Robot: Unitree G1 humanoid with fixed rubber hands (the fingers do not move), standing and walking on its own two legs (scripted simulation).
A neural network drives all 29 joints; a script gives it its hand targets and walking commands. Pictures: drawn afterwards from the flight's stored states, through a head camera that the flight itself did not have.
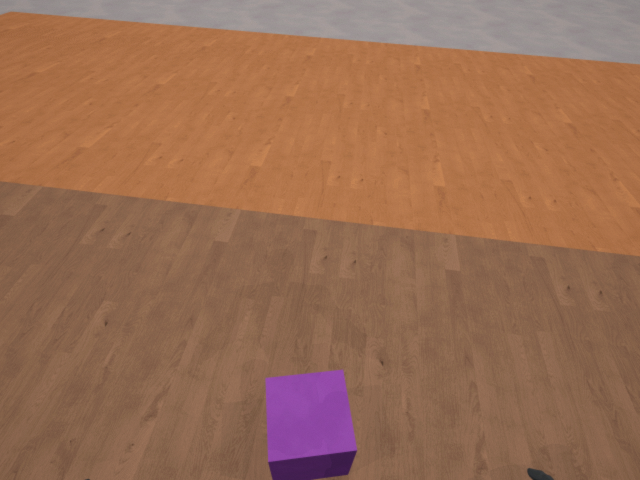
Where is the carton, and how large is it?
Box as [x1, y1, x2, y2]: [265, 370, 356, 479]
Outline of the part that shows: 342,370 265,378 268,462 273,479 312,479 348,473 356,451 356,446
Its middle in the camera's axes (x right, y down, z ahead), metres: -0.03 +0.52 +1.06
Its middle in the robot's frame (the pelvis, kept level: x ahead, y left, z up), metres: +0.39 +0.00 -0.66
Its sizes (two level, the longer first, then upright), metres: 0.210 0.200 0.250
